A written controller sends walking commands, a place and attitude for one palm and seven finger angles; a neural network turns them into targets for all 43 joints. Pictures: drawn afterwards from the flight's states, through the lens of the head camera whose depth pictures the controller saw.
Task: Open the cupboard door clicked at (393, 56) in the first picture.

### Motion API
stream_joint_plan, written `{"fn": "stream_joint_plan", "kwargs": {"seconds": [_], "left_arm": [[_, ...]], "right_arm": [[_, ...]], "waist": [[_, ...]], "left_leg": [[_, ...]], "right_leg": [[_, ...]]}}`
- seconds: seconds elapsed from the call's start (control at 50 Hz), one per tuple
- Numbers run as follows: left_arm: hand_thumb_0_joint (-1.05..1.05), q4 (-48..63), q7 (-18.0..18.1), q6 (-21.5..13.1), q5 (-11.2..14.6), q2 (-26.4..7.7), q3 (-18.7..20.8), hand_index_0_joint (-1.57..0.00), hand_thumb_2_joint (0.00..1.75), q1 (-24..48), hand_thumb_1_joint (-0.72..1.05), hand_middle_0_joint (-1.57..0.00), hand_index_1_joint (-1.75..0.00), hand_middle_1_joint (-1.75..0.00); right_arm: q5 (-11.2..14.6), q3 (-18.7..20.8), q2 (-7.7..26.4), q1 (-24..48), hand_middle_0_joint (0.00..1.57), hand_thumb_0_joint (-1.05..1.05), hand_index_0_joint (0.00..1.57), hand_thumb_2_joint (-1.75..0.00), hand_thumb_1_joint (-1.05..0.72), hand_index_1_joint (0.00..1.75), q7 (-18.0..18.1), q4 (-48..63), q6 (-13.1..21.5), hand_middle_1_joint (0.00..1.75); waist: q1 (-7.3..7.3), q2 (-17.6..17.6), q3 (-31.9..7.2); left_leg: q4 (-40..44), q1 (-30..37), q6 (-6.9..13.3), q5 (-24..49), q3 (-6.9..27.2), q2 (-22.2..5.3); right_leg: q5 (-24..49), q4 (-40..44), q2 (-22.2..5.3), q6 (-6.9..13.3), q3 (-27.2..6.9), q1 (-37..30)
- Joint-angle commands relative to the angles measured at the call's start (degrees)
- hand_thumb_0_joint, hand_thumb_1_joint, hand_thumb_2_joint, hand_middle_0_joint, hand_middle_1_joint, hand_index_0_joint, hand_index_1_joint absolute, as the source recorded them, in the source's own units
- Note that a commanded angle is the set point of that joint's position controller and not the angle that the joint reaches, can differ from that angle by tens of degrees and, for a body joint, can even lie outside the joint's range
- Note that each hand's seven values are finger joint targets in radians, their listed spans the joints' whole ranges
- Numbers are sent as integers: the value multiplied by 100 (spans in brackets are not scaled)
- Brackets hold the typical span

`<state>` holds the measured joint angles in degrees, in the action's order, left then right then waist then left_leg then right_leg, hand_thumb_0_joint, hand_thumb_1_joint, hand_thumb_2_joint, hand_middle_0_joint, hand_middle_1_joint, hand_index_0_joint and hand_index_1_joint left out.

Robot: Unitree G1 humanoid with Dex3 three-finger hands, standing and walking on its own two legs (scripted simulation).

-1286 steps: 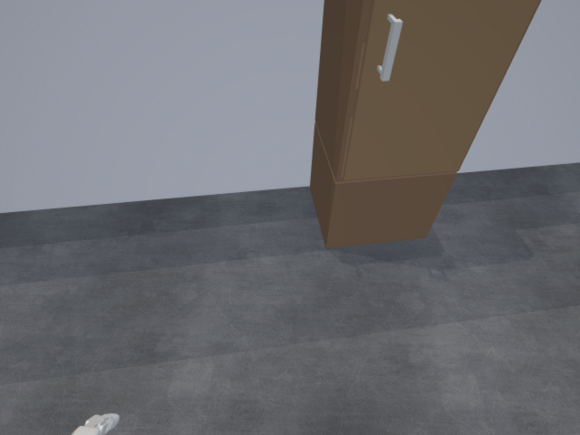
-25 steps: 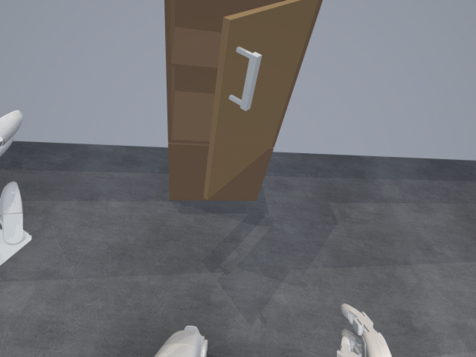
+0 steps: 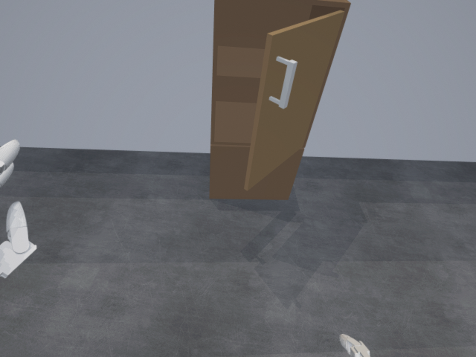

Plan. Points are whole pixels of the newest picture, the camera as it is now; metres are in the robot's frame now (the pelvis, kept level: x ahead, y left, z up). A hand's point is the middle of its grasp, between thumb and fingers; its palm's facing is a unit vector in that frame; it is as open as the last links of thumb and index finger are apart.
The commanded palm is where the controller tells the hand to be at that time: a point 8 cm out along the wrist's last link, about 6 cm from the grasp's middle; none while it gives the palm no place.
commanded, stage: stop stepping back and stand still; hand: left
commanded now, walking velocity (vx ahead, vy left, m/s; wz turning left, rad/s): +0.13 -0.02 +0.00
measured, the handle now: (281, 82) +0.84 -0.07 +0.10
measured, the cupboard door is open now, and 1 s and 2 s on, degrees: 46 46 46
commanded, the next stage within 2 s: let the arm hang, fingers relaxed in 1.72 s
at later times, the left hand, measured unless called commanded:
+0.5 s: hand (43, 212) +0.23 +0.28 +0.18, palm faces +0.37 -0.70 -0.60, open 7.4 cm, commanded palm +0.16 +0.32 +0.16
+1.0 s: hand (47, 210) +0.25 +0.29 +0.16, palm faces +0.39 -0.75 -0.53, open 7.4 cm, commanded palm +0.19 +0.33 +0.16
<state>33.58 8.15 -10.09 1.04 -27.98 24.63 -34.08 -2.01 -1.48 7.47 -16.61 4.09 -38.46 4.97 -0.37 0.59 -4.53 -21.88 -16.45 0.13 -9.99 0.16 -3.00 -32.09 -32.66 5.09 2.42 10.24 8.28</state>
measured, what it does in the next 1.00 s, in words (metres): steps on the spot: right foot, then left foot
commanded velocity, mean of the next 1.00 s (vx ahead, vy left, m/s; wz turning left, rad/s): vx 0.02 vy -0.02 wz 0.00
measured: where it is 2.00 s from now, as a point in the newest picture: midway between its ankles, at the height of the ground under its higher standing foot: outside the picture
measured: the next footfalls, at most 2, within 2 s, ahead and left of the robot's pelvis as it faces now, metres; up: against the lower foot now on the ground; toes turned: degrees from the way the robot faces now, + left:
right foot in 0.04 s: -0.07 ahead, -0.09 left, +0.00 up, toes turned -5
left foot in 0.28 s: +0.10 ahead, +0.15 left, +0.00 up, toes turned +6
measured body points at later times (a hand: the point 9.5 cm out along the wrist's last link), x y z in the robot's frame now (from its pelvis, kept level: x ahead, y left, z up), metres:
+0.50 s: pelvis +0.02 +0.02 -0.02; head +0.05 +0.01 +0.43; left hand +0.21 +0.31 +0.21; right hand +0.17 -0.19 -0.12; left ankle +0.06 +0.15 -0.75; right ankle +0.03 -0.07 -0.74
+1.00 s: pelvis +0.05 +0.03 -0.02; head +0.07 +0.03 +0.43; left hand +0.22 +0.33 +0.19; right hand +0.24 -0.22 -0.08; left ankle +0.04 +0.14 -0.75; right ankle +0.05 -0.07 -0.75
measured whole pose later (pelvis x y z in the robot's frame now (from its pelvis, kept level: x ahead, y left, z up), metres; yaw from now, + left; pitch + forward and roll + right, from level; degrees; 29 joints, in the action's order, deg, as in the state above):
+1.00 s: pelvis +0.05 +0.03 -0.02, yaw +0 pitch +0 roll +0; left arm 30.2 8.5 -13.0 2.0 -26.0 26.5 -33.2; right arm 0.9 1.2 12.8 -8.3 3.9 -32.8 5.2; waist 0.9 -0.2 2.9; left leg -28.7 -11.9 0.2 -16.3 -3.1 -1.4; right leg -14.7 -27.5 0.2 1.7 5.7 12.3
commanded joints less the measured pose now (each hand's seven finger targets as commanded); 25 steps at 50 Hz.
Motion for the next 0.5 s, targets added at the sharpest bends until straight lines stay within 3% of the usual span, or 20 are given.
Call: {"fn": "stream_joint_plan", "kwargs": {"seconds": [0.0,0.02,0.04,0.06,0.08,0.1,0.14,0.18,0.2,0.22,0.24,0.26,0.28,0.32,0.34,0.36,0.38,0.44,0.46,0.48], "left_arm": [[0,-2,40,71,170,-929,550,-20,90,883,90,-20,-30,-30],[0,85,48,-13,257,-985,674,-20,90,1061,90,-20,-30,-30],[0,309,82,-120,259,-1210,903,-20,90,1125,90,-20,-30,-30],[0,438,147,-207,177,-1465,1109,-20,90,1156,90,-20,-30,-30],[0,-92,74,-225,262,-425,424,-20,90,863,90,-20,-30,-30],[0,35,36,-183,281,-388,377,-20,90,688,90,-20,-30,-30],[0,492,75,-326,213,-630,577,-20,90,872,90,-20,-30,-30],[0,1204,133,-494,160,-728,571,-20,90,1194,90,-20,-30,-30],[0,1300,174,-534,157,-760,598,-20,90,1217,90,-20,-30,-30],[0,1385,196,-574,167,-762,625,-20,90,1133,90,-20,-30,-30],[0,1577,236,-615,179,-739,661,-20,90,1147,90,-20,-30,-30],[0,1679,244,-657,164,-828,666,-20,90,1111,90,-20,-30,-30],[0,1773,277,-750,147,-998,802,-20,90,1311,90,-20,-30,-30],[0,1479,223,-632,191,-1186,1108,-20,90,1120,90,-20,-30,-30],[0,1268,207,-564,204,-1116,1215,-20,90,830,90,-20,-30,-30],[0,1181,183,-513,184,-1109,1326,-20,90,428,90,-20,-30,-30],[0,1065,167,-477,227,-893,1242,-20,90,7,90,-20,-30,-30],[0,453,73,-432,283,-626,1184,-20,90,-649,90,-20,-30,-30],[0,143,47,-397,308,-520,1120,-20,90,-831,90,-20,-30,-30],[0,114,32,-402,292,-591,1061,-20,90,-634,90,-20,-30,-30]], "right_arm": [[235,426,891,872,20,0,20,-90,-90,30,85,801,-20,30],[251,496,1076,1031,20,0,20,-90,-90,30,102,896,-10,30],[221,438,1075,983,20,0,20,-90,-90,30,55,947,60,30],[187,323,1019,1078,20,0,20,-90,-90,30,-101,1139,178,30],[319,490,979,729,20,0,20,-90,-90,30,-49,861,136,30],[344,581,1190,1051,20,0,20,-90,-90,30,7,1063,169,30],[270,392,1047,1277,20,0,20,-90,-90,30,101,1054,192,30],[219,332,961,1344,20,0,20,-90,-90,30,175,1072,330,30],[190,323,972,1134,20,0,20,-90,-90,30,209,1031,424,30],[163,367,1046,977,20,0,20,-90,-90,30,240,1045,505,30],[174,460,1247,909,20,0,20,-90,-90,30,239,1124,556,30],[188,500,1300,856,20,0,20,-90,-90,30,213,1112,588,30],[126,424,1149,808,20,0,20,-90,-90,30,166,1100,639,30],[109,462,1104,694,20,0,20,-90,-90,30,65,934,681,30],[160,513,1121,673,20,0,20,-90,-90,30,-13,869,669,30],[182,528,1150,752,20,0,20,-90,-90,30,-67,878,676,30],[209,483,1078,845,20,0,20,-90,-90,30,-107,945,609,30],[248,468,1137,856,20,0,20,-90,-90,30,-164,1097,481,30],[269,462,1148,868,20,0,20,-90,-90,30,-159,1140,439,30],[291,456,1139,940,20,0,20,-90,-90,30,-144,1163,397,30]], "waist": [[106,-1253,319],[77,-1273,717],[126,-1061,557],[156,-1003,304],[158,-1369,-240],[147,-1408,592],[63,-851,1056],[10,-146,944],[113,129,663],[173,607,242],[146,1573,-156],[125,2536,-295],[125,2016,-361],[136,1171,-18],[126,994,37],[45,1014,-176],[45,1182,-228],[52,1195,-5],[32,911,45],[62,539,169]], "left_leg": [[-3037,-1689,-31,-1338,-270,244],[-4399,-2587,-32,-1486,-43,292],[-4865,-2880,-90,-1358,-47,175],[-4261,-2496,-113,-1332,69,-143],[-4279,-2451,-45,-1269,-48,52],[-4064,-2502,-69,-853,17,-45],[-2924,-1959,50,-955,-361,-194],[-1652,-880,179,-840,-664,-82],[-1059,-27,183,-294,-942,196],[-649,892,196,229,-923,318],[-284,1787,425,698,296,-387],[-5,2498,861,1654,2018,-1512],[378,2040,1190,1456,2720,-1876],[446,1158,1250,1952,2387,-1814],[379,909,1156,2066,1785,-1640],[217,926,913,2168,1069,-1335],[175,640,781,1941,705,-1239],[322,-542,562,220,187,-1071],[239,-837,472,-340,104,-966],[13,-1147,377,-957,22,-856]], "right_leg": [[436,2200,-2023,997,-2723,-522],[1279,2322,-2562,1246,-3239,-341],[2501,2027,-2597,1266,-2850,-621],[3211,1562,-2680,1367,-3113,-625],[1889,1637,-2311,1124,-2203,-1112],[1984,1843,-2117,958,-2411,-504],[2579,1730,-2065,854,-1852,-98],[2958,1215,-1999,735,-1375,72],[3225,611,-1745,565,-1019,258],[3277,-253,-1399,320,-681,483],[2492,-1372,-963,-25,-444,1148],[193,-2590,-478,-241,-428,2174],[-429,-3395,-314,-226,-961,2086],[-41,-3038,-703,-298,-1252,1985],[372,-2565,-765,-350,-1190,1684],[746,-2000,-722,-358,-987,1342],[875,-1536,-670,-374,-811,946],[1153,-509,-513,-383,-473,-108],[1342,-102,-485,-374,-398,-420],[1403,298,-612,-317,-633,-610]]}}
